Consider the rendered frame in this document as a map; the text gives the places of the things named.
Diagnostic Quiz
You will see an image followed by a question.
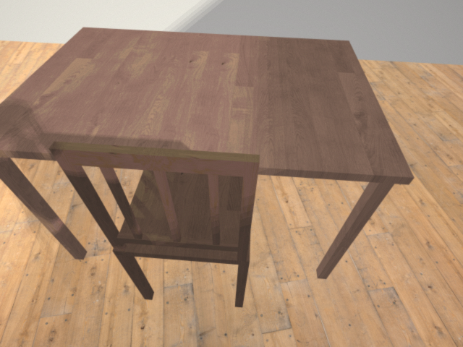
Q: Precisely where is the table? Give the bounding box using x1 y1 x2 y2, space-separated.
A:
0 27 414 279

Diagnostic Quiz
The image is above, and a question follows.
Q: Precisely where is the chair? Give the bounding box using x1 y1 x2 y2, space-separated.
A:
49 142 260 307

